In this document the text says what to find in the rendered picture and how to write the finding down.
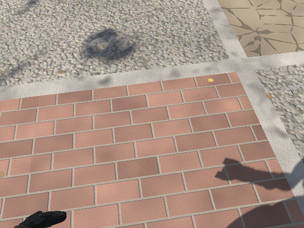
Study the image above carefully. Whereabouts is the robot left hand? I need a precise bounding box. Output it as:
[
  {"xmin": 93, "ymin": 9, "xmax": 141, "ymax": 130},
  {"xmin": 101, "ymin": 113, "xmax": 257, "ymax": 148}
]
[{"xmin": 13, "ymin": 211, "xmax": 67, "ymax": 228}]

